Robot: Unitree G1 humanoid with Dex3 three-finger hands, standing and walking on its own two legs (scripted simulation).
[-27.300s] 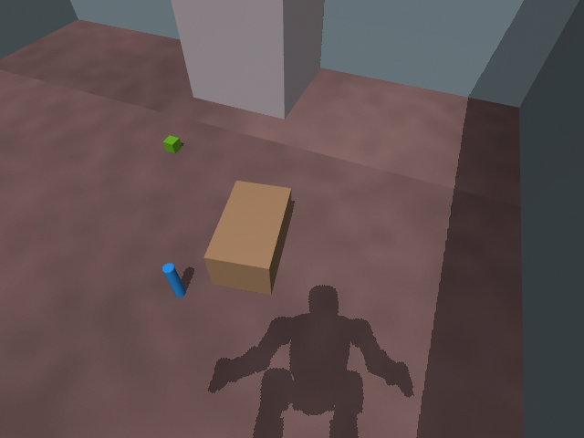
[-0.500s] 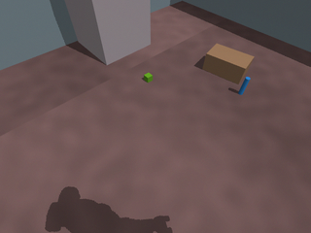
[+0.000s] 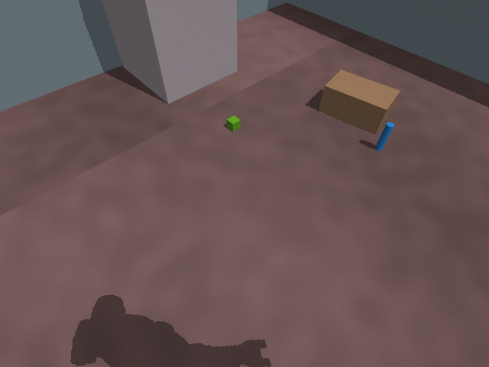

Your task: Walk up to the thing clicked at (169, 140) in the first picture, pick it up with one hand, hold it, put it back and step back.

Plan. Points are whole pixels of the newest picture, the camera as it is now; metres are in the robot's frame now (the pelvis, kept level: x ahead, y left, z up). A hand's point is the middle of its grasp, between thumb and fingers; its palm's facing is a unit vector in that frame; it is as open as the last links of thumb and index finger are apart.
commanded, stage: stand
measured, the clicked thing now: (233, 123) +1.52 +0.10 -0.75
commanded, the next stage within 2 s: walk up in 0.56 s
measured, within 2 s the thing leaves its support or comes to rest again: neither
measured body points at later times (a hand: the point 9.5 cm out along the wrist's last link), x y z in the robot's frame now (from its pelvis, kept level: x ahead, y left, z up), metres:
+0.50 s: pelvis -0.01 +0.00 +0.00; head +0.01 +0.00 +0.45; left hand +0.06 +0.30 -0.13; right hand +0.07 -0.30 -0.13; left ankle +0.00 +0.12 -0.75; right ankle -0.02 -0.15 -0.75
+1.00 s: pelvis +0.09 -0.08 -0.01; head +0.07 -0.11 +0.43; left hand +0.13 +0.26 -0.10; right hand +0.13 -0.42 -0.15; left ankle +0.07 +0.06 -0.68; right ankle +0.11 -0.19 -0.75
